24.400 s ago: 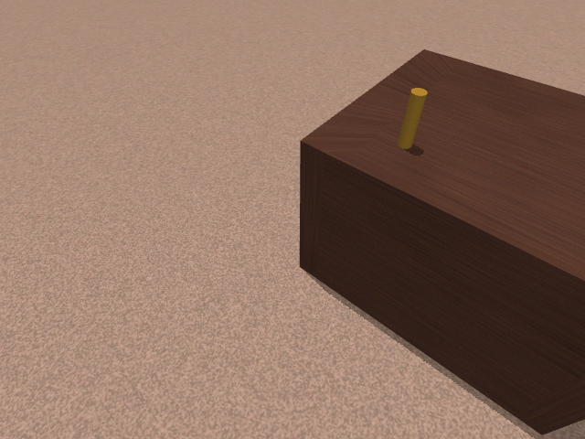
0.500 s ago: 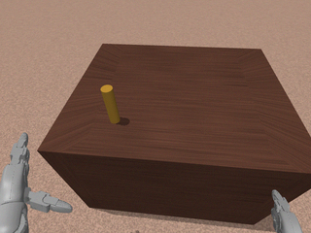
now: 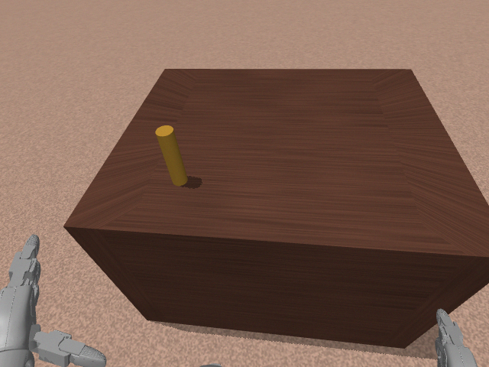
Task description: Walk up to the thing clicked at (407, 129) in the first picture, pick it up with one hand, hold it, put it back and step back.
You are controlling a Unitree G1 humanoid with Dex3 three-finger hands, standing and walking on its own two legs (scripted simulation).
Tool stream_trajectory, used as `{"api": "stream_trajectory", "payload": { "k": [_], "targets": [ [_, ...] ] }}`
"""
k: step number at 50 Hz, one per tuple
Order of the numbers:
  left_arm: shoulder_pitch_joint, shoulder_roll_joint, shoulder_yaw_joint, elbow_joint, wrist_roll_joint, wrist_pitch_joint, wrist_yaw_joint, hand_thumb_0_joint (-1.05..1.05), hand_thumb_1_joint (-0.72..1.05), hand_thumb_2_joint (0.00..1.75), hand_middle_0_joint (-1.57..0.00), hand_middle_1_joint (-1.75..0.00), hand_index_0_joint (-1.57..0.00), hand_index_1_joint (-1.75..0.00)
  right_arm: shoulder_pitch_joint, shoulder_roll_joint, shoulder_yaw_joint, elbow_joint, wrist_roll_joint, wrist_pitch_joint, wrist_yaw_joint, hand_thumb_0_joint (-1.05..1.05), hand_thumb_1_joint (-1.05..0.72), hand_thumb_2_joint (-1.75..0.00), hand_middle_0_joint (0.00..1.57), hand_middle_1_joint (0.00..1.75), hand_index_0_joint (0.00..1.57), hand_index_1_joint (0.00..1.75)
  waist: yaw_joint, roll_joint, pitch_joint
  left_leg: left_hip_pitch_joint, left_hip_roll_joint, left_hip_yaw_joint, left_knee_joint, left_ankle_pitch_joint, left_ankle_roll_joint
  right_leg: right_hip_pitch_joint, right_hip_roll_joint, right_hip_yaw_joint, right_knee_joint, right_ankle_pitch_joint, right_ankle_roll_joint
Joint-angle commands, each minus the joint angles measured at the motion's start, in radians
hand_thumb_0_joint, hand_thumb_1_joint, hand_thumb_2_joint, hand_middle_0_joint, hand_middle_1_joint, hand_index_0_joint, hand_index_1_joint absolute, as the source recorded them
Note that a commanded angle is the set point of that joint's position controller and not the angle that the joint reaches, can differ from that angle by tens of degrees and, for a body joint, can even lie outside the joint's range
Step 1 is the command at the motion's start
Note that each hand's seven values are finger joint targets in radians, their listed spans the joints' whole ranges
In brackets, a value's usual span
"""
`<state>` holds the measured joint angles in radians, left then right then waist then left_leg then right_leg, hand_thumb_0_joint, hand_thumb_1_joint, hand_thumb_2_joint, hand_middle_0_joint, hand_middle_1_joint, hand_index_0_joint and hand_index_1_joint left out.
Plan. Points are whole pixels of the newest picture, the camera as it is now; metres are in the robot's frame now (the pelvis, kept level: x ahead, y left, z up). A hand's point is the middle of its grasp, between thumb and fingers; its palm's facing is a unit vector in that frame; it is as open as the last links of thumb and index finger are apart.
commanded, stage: home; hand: left
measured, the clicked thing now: (172, 157) +0.56 +0.23 +0.01
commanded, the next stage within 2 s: none
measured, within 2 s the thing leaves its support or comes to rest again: neither
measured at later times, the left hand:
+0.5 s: hand (152, 336) +0.18 +0.19 -0.05, palm faces +0.09 -0.98 -0.19, open 17.6 cm
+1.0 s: hand (158, 325) +0.20 +0.19 -0.05, palm faces +0.10 -0.97 -0.20, open 17.5 cm
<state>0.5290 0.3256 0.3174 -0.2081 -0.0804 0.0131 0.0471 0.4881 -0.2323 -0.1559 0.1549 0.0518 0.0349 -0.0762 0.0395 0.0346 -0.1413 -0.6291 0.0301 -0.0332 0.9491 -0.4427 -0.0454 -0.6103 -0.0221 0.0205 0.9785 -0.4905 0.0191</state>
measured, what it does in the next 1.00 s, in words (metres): stands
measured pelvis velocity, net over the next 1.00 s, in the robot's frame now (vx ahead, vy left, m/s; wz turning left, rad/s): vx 0.02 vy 0.01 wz -0.01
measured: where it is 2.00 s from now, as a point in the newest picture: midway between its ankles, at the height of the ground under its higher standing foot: outside the picture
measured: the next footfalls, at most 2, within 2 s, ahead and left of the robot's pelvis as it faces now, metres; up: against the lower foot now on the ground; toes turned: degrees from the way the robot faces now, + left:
none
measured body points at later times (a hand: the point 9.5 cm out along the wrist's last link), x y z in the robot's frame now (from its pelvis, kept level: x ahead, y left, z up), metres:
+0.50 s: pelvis +0.01 +0.02 +0.00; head +0.04 +0.02 +0.45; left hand +0.17 +0.24 -0.03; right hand +0.17 -0.22 -0.03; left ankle +0.02 +0.15 -0.68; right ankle +0.01 -0.13 -0.68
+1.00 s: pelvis +0.02 +0.01 -0.01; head +0.05 +0.02 +0.44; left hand +0.19 +0.24 -0.03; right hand +0.18 -0.22 -0.03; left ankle +0.02 +0.15 -0.68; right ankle +0.01 -0.13 -0.68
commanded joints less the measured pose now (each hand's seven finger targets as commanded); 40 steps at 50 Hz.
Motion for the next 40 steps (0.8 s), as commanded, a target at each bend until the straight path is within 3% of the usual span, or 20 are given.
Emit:
{"api": "stream_trajectory", "payload": {
  "k": [1,3,5,6,8,9,10,11,12,14,16,20,23,26,29,31,34,38,40],
  "targets": [
    [-0.043,0.189,0.142,-0.082,0.001,-0.067,0.016,0.00,-0.56,0.05,-0.05,-0.05,-0.05,-0.05,-0.086,-0.121,-0.054,-0.202,-0.008,-0.058,-0.010,0.00,0.39,-0.15,0.12,0.13,0.12,0.13,0.000,-0.099,0.027,0.009,-0.039,0.078,-0.142,0.053,0.058,-0.004,0.004,-0.024,-0.239,0.068,0.008],
    [-0.061,0.170,0.119,-0.064,0.005,-0.076,0.016,0.00,-0.61,0.02,-0.05,-0.04,-0.05,-0.04,-0.092,-0.116,-0.029,-0.251,-0.006,-0.066,-0.012,0.00,0.23,-0.31,0.12,0.17,0.12,0.17,-0.004,-0.106,-0.003,0.030,-0.038,0.075,-0.147,0.075,0.059,0.012,0.009,-0.033,-0.227,0.099,0.008],
    [-0.070,0.133,0.069,-0.048,0.011,-0.093,0.017,0.00,-0.61,0.02,-0.04,-0.04,-0.05,-0.04,-0.091,-0.064,0.042,-0.281,-0.004,-0.068,-0.013,0.00,0.07,-0.45,0.12,0.17,0.12,0.17,-0.008,-0.109,-0.027,0.041,-0.041,0.080,-0.138,0.094,0.061,0.025,0.006,-0.026,-0.226,0.118,0.008],
    [-0.078,0.114,0.040,-0.042,0.012,-0.099,0.016,0.00,-0.61,0.03,-0.05,-0.05,-0.05,-0.04,-0.108,-0.040,0.081,-0.288,-0.004,-0.070,-0.015,0.00,-0.01,-0.47,0.12,0.17,0.12,0.17,0.000,-0.122,-0.012,0.036,-0.041,0.081,-0.137,0.093,0.061,0.024,0.004,-0.026,-0.230,0.113,0.009],
    [-0.091,0.066,-0.031,-0.040,0.022,-0.105,0.014,0.00,-0.61,0.03,-0.05,-0.05,-0.05,-0.05,-0.098,0.006,0.143,-0.307,-0.010,-0.073,-0.016,0.00,-0.17,-0.49,0.13,0.18,0.13,0.18,-0.014,-0.096,-0.051,0.058,-0.045,0.083,-0.132,0.124,0.062,0.030,0.005,-0.028,-0.214,0.161,0.009],
    [-0.094,0.050,-0.053,-0.031,0.025,-0.105,0.013,0.00,-0.59,0.04,-0.05,-0.05,-0.05,-0.05,-0.074,0.011,0.150,-0.281,-0.012,-0.073,-0.018,0.00,-0.23,-0.51,0.13,0.19,0.13,0.19,-0.020,-0.070,-0.050,0.064,-0.045,0.086,-0.137,0.123,0.061,0.023,0.006,-0.031,-0.206,0.167,0.005],
    [-0.090,0.050,-0.058,-0.027,0.028,-0.105,0.012,0.00,-0.60,0.04,-0.05,-0.05,-0.05,-0.05,-0.061,-0.008,0.125,-0.265,-0.015,-0.070,-0.022,0.00,-0.26,-0.54,0.14,0.19,0.14,0.19,-0.022,-0.035,-0.047,0.070,-0.044,0.085,-0.147,0.123,0.056,0.011,0.011,-0.038,-0.197,0.165,0.000],
    [-0.090,0.061,-0.059,-0.024,0.031,-0.105,0.013,0.00,-0.59,0.04,-0.05,-0.05,-0.05,-0.05,-0.049,-0.009,0.126,-0.239,-0.018,-0.067,-0.022,0.00,-0.29,-0.55,0.14,0.20,0.14,0.20,-0.016,0.001,-0.046,0.069,-0.044,0.085,-0.150,0.120,0.051,0.008,0.013,-0.040,-0.194,0.162,-0.004],
    [-0.068,0.049,-0.072,0.004,0.032,-0.095,0.010,0.00,-0.56,0.06,-0.05,-0.05,-0.05,-0.05,-0.020,-0.048,0.079,-0.226,-0.021,-0.069,-0.025,0.00,-0.37,-0.60,0.15,0.21,0.15,0.21,-0.038,-0.010,-0.043,0.079,-0.038,0.080,-0.156,0.113,0.050,-0.012,0.020,-0.047,-0.187,0.158,-0.004],
    [-0.049,0.034,-0.107,-0.001,0.033,-0.075,0.006,0.00,-0.58,0.04,-0.05,-0.05,-0.05,-0.05,0.008,-0.101,0.028,-0.204,-0.023,-0.067,-0.024,0.00,-0.53,-0.71,0.17,0.24,0.17,0.24,-0.049,0.026,-0.030,0.083,-0.035,0.074,-0.166,0.108,0.042,-0.029,0.025,-0.057,-0.178,0.158,-0.010],
    [-0.056,0.028,-0.134,-0.003,0.036,-0.053,0.006,0.00,-0.57,0.05,-0.05,-0.05,-0.05,-0.05,0.023,-0.126,0.004,-0.162,-0.025,-0.068,-0.021,0.00,-0.68,-0.78,0.18,0.26,0.18,0.26,-0.054,0.056,-0.019,0.077,-0.025,0.058,-0.179,0.088,0.036,-0.053,0.033,-0.067,-0.159,0.136,-0.016],
    [-0.074,-0.011,-0.198,0.017,0.041,-0.028,0.012,0.00,-0.57,0.05,-0.05,-0.05,-0.05,-0.05,-0.054,-0.085,0.066,-0.231,-0.020,-0.077,-0.007,0.00,-0.87,-0.89,0.20,0.30,0.20,0.30,-0.038,0.027,-0.020,0.050,-0.009,0.031,-0.181,0.089,0.032,-0.039,0.037,-0.079,-0.137,0.133,-0.021],
    [-0.079,-0.025,-0.243,0.025,0.048,-0.031,0.021,0.00,-0.58,0.04,-0.05,-0.05,-0.05,-0.05,-0.112,-0.046,0.122,-0.319,-0.022,-0.075,-0.006,0.00,-0.89,-0.90,0.20,0.30,0.20,0.30,-0.018,-0.009,-0.087,0.052,-0.012,0.034,-0.147,0.182,0.032,0.013,0.031,-0.073,-0.125,0.193,-0.023],
    [-0.077,-0.036,-0.262,0.043,0.052,-0.032,0.030,0.00,-0.60,0.03,-0.05,-0.04,-0.05,-0.04,-0.101,-0.022,0.138,-0.328,-0.028,-0.060,-0.011,0.00,-0.90,-0.90,0.20,0.30,0.20,0.30,-0.013,-0.006,-0.103,0.051,-0.020,0.051,-0.124,0.213,0.035,0.026,0.025,-0.060,-0.123,0.229,-0.020],
    [-0.051,-0.006,-0.221,0.030,0.049,-0.030,0.041,0.00,-0.57,0.04,-0.05,-0.05,-0.05,-0.05,-0.067,-0.045,0.093,-0.318,-0.032,-0.039,-0.016,0.00,-0.90,-0.90,0.20,0.30,0.20,0.30,-0.008,0.030,-0.138,0.058,-0.022,0.060,-0.117,0.219,0.033,0.033,0.023,-0.052,-0.123,0.241,-0.021],
    [-0.032,-0.015,-0.234,0.031,0.050,-0.017,0.042,0.00,-0.56,0.05,-0.05,-0.05,-0.05,-0.05,-0.029,-0.063,0.070,-0.300,-0.032,-0.032,-0.015,0.00,-0.90,-0.90,0.20,0.30,0.20,0.30,-0.024,0.033,-0.136,0.070,-0.020,0.059,-0.117,0.239,0.031,0.024,0.028,-0.056,-0.115,0.261,-0.021],
    [-0.013,-0.041,-0.258,0.074,0.050,-0.006,0.039,0.00,-0.56,0.05,-0.05,-0.05,-0.05,-0.05,-0.004,-0.069,0.064,-0.293,-0.030,-0.021,-0.013,0.00,-0.90,-0.90,0.20,0.30,0.20,0.30,-0.046,-0.013,-0.101,0.068,-0.019,0.066,-0.103,0.249,0.038,0.007,0.031,-0.057,-0.124,0.285,-0.014],
    [-0.053,-0.060,-0.282,0.080,0.052,0.003,0.026,0.00,-0.56,0.05,-0.05,-0.05,-0.05,-0.05,-0.023,-0.062,0.087,-0.323,-0.026,-0.008,-0.008,0.00,-0.90,-0.90,0.20,0.30,0.20,0.30,-0.052,-0.077,-0.073,0.049,-0.017,0.066,-0.089,0.276,0.042,-0.013,0.028,-0.060,-0.123,0.315,-0.007],
    [-0.080,-0.051,-0.274,0.064,0.053,0.002,0.028,0.00,-0.57,0.04,-0.05,-0.05,-0.05,-0.05,-0.026,-0.049,0.099,-0.328,-0.024,-0.008,-0.005,0.00,-0.90,-0.90,0.20,0.30,0.20,0.30,-0.048,-0.083,-0.069,0.044,-0.020,0.071,-0.080,0.279,0.045,-0.003,0.023,-0.053,-0.127,0.335,-0.002]
  ]
}}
